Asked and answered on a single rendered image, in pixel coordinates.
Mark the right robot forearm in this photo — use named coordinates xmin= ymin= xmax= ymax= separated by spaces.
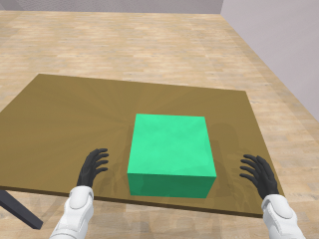
xmin=261 ymin=194 xmax=306 ymax=239

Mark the table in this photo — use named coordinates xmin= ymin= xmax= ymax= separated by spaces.
xmin=0 ymin=74 xmax=285 ymax=230

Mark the left robot hand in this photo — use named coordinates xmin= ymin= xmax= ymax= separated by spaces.
xmin=76 ymin=148 xmax=109 ymax=188

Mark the left robot forearm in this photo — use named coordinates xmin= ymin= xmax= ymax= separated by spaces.
xmin=49 ymin=185 xmax=94 ymax=239

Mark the carton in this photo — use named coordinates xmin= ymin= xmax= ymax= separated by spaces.
xmin=127 ymin=114 xmax=216 ymax=198

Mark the right robot hand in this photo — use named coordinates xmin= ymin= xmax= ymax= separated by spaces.
xmin=239 ymin=154 xmax=279 ymax=200

